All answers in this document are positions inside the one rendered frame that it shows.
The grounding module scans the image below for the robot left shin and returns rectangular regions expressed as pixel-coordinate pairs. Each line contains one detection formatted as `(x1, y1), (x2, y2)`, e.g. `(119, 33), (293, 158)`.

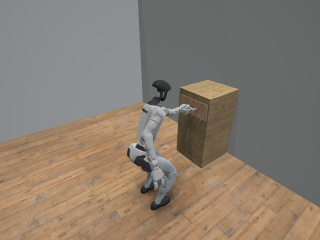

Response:
(144, 172), (152, 188)

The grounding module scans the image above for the right robot upper arm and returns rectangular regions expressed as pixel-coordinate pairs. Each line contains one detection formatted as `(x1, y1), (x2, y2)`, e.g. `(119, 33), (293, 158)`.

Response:
(141, 107), (166, 142)

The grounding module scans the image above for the cabinet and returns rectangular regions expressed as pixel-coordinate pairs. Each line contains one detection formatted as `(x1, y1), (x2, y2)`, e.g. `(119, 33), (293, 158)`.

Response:
(176, 80), (239, 168)

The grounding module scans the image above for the drawer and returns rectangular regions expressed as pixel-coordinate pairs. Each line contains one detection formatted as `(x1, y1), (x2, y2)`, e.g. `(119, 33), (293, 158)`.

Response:
(180, 94), (208, 121)

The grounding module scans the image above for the left robot upper arm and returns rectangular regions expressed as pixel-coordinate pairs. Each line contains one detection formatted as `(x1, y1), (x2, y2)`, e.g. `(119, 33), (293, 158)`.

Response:
(162, 107), (169, 115)

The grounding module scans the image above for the robot left hand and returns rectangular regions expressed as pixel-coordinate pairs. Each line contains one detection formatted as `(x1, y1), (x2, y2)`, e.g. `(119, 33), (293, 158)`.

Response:
(179, 104), (191, 115)

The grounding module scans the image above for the robot right hand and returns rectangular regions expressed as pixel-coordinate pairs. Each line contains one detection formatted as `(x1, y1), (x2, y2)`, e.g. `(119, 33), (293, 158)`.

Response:
(151, 168), (165, 191)

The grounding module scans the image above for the left robot forearm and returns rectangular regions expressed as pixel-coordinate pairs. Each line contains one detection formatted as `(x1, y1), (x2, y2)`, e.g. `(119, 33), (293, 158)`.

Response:
(166, 107), (181, 116)

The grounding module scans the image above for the right robot forearm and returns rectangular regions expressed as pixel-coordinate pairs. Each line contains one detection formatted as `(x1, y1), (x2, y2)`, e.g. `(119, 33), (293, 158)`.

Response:
(143, 133), (159, 170)

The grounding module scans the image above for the robot left foot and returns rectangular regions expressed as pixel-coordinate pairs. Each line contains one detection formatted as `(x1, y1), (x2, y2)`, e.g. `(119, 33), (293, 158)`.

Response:
(140, 181), (159, 194)

